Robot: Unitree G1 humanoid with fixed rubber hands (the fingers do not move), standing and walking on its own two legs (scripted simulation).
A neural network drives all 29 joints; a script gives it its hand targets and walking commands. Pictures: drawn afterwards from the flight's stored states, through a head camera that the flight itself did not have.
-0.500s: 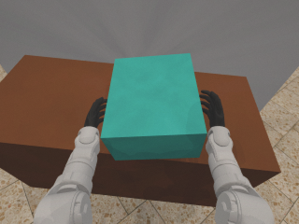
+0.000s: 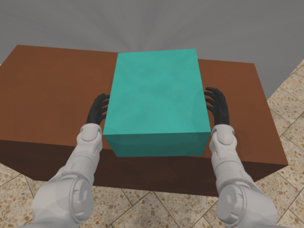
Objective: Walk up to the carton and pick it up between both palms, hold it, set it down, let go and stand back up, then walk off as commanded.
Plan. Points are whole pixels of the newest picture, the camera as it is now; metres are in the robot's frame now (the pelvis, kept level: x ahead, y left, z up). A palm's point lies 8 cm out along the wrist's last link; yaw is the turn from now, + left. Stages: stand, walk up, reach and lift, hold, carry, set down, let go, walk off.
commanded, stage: set down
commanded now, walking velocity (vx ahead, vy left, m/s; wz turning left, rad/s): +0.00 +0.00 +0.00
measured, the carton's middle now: (157, 101) +0.48 -0.04 +0.00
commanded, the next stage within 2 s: none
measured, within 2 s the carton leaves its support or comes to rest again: rests again in 1.24 s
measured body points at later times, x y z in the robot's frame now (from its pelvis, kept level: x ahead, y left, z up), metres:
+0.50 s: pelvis +0.00 +0.00 -0.01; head +0.13 +0.00 +0.42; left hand +0.44 +0.13 -0.04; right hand +0.41 -0.22 -0.01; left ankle -0.02 +0.14 -0.75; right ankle -0.02 -0.12 -0.75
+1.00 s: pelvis -0.02 +0.00 -0.02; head +0.15 -0.01 +0.39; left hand +0.44 +0.12 -0.05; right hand +0.41 -0.23 -0.04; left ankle -0.02 +0.14 -0.75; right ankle -0.02 -0.12 -0.75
